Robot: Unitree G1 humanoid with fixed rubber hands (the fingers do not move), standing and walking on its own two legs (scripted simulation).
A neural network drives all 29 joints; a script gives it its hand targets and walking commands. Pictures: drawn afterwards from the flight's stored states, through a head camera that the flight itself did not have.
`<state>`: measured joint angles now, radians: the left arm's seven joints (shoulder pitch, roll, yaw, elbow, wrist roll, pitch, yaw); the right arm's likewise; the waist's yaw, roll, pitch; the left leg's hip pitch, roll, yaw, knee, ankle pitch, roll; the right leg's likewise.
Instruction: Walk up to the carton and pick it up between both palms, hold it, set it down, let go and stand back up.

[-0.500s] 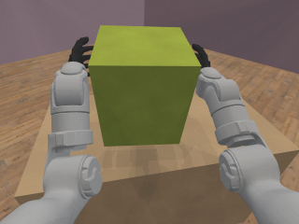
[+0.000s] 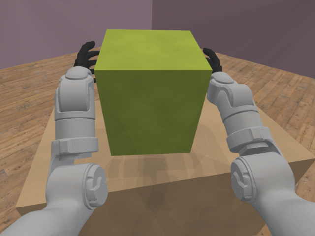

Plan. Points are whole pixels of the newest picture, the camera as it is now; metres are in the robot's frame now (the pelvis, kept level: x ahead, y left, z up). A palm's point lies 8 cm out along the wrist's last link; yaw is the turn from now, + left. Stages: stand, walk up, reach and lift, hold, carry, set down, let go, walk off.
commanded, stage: hold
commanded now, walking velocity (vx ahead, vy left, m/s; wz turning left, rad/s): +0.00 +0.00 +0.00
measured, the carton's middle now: (150, 93) +0.39 +0.00 +0.23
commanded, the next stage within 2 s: none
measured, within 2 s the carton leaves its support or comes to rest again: neither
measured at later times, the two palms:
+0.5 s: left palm (82, 71) +0.36 +0.16 +0.30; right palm (213, 76) +0.37 -0.14 +0.29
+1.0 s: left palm (83, 73) +0.36 +0.15 +0.30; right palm (212, 78) +0.37 -0.15 +0.28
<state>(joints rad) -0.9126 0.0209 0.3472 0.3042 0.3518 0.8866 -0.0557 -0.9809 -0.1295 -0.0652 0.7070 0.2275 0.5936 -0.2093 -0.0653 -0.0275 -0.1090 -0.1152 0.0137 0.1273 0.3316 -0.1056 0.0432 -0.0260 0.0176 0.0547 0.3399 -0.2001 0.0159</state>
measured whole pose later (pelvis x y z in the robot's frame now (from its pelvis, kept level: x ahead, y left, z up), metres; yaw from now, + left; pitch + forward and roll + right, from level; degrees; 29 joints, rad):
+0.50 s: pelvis +0.00 +0.00 +0.00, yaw +0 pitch -7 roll +0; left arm -0.91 0.02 0.35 0.27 0.35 0.89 -0.06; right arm -0.98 -0.13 -0.06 0.68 0.23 0.59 -0.21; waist -0.07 -0.03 -0.11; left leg -0.12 0.01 0.13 0.33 -0.11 0.04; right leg -0.03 0.02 0.05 0.34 -0.20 0.02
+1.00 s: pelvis +0.00 +0.00 +0.00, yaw +0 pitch -6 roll +0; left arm -0.91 0.02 0.35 0.28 0.35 0.89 -0.06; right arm -0.98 -0.13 -0.06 0.69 0.23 0.59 -0.21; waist -0.07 -0.03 -0.10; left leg -0.12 0.01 0.13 0.33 -0.11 0.04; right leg -0.03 0.02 0.05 0.34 -0.20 0.02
